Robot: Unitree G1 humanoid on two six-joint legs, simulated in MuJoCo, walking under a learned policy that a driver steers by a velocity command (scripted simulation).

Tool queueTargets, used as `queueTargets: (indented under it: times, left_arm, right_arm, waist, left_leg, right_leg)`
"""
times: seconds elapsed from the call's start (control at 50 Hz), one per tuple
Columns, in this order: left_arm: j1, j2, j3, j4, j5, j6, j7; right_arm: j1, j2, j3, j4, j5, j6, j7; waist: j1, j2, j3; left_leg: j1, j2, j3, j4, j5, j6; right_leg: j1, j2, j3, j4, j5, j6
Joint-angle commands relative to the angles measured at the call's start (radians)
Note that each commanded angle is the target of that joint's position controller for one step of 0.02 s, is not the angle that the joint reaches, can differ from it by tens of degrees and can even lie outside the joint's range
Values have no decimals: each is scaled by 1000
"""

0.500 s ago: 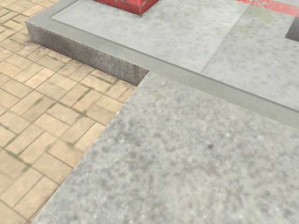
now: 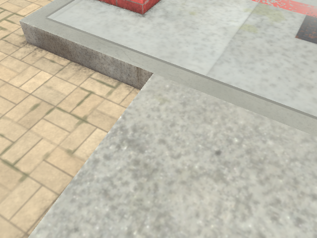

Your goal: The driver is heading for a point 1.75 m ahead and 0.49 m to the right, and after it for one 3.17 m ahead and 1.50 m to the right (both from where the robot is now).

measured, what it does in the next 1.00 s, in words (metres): stands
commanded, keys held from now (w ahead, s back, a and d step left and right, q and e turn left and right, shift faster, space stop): no key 0.92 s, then w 0.08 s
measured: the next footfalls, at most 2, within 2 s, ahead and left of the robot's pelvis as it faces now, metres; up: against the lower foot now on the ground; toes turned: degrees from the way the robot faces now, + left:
left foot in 1.46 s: +0.14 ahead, +0.07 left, +0.01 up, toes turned +0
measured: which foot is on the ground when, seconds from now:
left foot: down 0.00-1.00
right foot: down 0.00-1.00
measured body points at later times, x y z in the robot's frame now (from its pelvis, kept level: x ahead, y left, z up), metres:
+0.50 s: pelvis +0.00 +0.00 +0.00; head +0.01 +0.00 +0.45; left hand +0.02 +0.25 -0.16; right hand +0.04 -0.24 -0.15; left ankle +0.00 +0.10 -0.74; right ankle +0.02 -0.16 -0.73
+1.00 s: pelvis +0.01 +0.00 +0.00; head +0.02 +0.00 +0.45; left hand +0.01 +0.24 -0.16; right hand +0.02 -0.24 -0.16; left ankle +0.00 +0.10 -0.74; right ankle +0.02 -0.16 -0.73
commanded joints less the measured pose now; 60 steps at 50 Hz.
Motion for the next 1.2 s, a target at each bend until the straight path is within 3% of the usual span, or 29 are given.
queueTargets:
  times: [0.02, 0.36, 0.92, 0.94, 0.96, 0.98, 1.0, 1.02, 1.04, 1.08, 1.1, 1.14, 1.16, 1.18, 1.2]
  left_arm:
    - [19, 101, 15, -11, 0, -8, 3]
    - [47, 89, 4, 52, -3, -8, 5]
    - [89, 69, -4, 73, -6, -8, 6]
    - [104, 60, -6, 81, -6, -6, 7]
    - [106, 59, -5, 80, -10, -6, 9]
    - [98, 60, -3, 72, -12, -9, 9]
    - [74, 52, -5, 53, -12, -17, 7]
    - [44, 38, -10, 32, -13, -31, 1]
    - [29, 31, -12, 17, -21, -47, -9]
    - [31, 43, -4, 3, -36, -73, -28]
    - [40, 45, -2, -1, -38, -80, -32]
    - [113, 22, 0, 29, -24, -90, -35]
    - [166, 38, 11, 60, -8, -84, -36]
    - [252, 73, 22, 75, 0, -74, -38]
    - [354, 174, 38, 81, -11, -62, -32]
  right_arm:
    - [4, -105, -17, -23, 1, -9, -4]
    - [47, -90, -7, 29, 4, -6, -7]
    - [117, -67, 2, 52, 5, -7, -11]
    - [132, -66, 2, 58, 6, -6, -14]
    - [138, -93, -8, 57, 13, -2, -18]
    - [156, -134, -22, 56, 20, -1, -22]
    - [192, -165, -34, 58, 26, -3, -23]
    - [232, -188, -46, 61, 30, -10, -23]
    - [231, -192, -53, 56, 28, -18, -25]
    - [187, -161, -52, 30, 22, -36, -24]
    - [147, -147, -49, 11, 29, -40, -24]
    - [75, -125, -39, -9, 41, -29, -23]
    - [107, -113, -35, -3, 36, -22, -21]
    - [135, -95, -28, 0, 26, -20, -23]
    - [146, -30, -7, -23, -6, -28, -22]
  waist:
    - [0, 11, -14]
    - [-1, 10, -8]
    - [0, 11, 2]
    - [-2, 19, -20]
    - [-6, 43, -12]
    - [-15, 87, 13]
    - [-33, 144, 45]
    - [-55, 199, 74]
    - [-52, 211, 110]
    - [-24, 186, 125]
    - [-2, 159, 126]
    - [59, 105, 98]
    - [60, 66, 77]
    - [74, -27, 5]
    - [81, -303, -88]
  left_leg:
    - [-38, 52, -73, -131, -17, -5]
    - [-30, 48, -61, -136, 16, -5]
    - [-36, 44, -48, -128, 34, -8]
    - [-25, 40, -49, -139, -78, -3]
    - [-33, 44, -69, -152, -243, 17]
    - [-41, 85, -133, -184, -420, 52]
    - [-32, 168, -247, -236, -567, 102]
    - [-53, 263, -379, -294, -658, 162]
    - [-86, 333, -470, -336, -668, 207]
    - [-61, 366, -482, -338, -558, 222]
    - [-54, 334, -414, -312, -447, 192]
    - [-138, 195, -188, -183, -209, 115]
    - [-175, 135, -116, -81, -55, 92]
    - [-218, 77, -44, 72, 70, 53]
    - [-342, -32, 38, 347, -155, -27]
  right_leg:
    - [15, 4, -17, -52, 174, 20]
    - [2, 7, -21, -57, 172, 17]
    - [-7, 11, -28, -50, 164, 13]
    - [-3, 28, -49, -36, 95, 12]
    - [-29, 58, -84, 11, -16, 8]
    - [-94, 78, -110, 74, -105, 1]
    - [-188, 75, -120, 158, -132, -6]
    - [-241, 49, -107, 268, -119, -13]
    - [-284, 15, -77, 364, -97, -28]
    - [-364, -32, -28, 477, -174, -55]
    - [-344, -45, -13, 404, -183, -66]
    - [-86, 16, -99, 56, -30, -70]
    - [32, 80, -141, -20, 90, -41]
    - [174, 20, -40, -65, 182, -36]
    - [350, -186, 223, -110, 652, -89]
Keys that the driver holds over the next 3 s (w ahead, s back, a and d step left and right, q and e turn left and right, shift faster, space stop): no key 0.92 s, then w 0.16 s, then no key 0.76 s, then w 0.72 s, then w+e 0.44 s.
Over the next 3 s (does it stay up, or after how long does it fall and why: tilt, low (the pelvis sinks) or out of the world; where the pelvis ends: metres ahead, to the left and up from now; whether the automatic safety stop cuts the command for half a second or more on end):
stays up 0.59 -0.01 0.08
